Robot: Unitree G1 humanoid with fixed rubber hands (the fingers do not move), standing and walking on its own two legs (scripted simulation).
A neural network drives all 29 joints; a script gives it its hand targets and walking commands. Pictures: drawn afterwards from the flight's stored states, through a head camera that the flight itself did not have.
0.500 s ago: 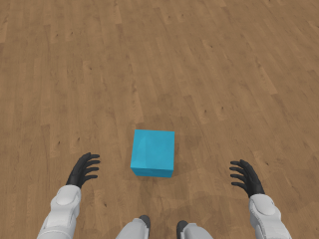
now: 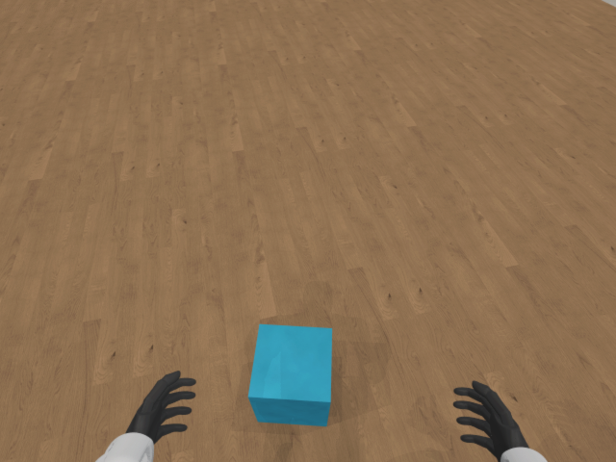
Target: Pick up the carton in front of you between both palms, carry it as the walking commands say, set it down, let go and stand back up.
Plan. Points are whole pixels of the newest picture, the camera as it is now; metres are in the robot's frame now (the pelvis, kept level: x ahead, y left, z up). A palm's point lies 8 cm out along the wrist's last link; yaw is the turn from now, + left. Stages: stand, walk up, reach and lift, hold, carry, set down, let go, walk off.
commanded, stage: let go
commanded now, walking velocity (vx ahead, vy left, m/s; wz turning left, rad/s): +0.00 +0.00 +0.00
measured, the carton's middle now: (293, 376) +0.44 +0.07 -0.65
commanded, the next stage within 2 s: stand in 0.12 s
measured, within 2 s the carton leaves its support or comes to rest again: neither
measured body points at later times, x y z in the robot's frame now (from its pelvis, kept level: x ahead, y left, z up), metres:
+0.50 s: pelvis +0.01 +0.01 +0.00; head +0.01 +0.01 +0.45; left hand +0.14 +0.29 -0.10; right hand +0.14 -0.27 -0.10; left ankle -0.01 +0.12 -0.74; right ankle -0.03 -0.11 -0.74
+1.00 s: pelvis -0.01 +0.01 +0.00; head -0.01 +0.01 +0.45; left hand +0.10 +0.29 -0.11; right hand +0.10 -0.28 -0.11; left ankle -0.01 +0.12 -0.74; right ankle -0.03 -0.11 -0.74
